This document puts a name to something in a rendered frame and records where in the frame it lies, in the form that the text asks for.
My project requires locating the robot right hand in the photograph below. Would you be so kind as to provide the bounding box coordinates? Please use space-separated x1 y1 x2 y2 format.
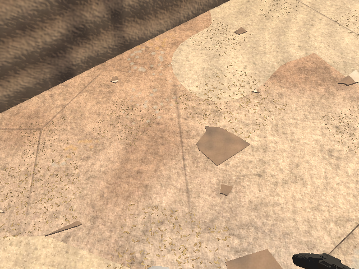
292 253 354 269

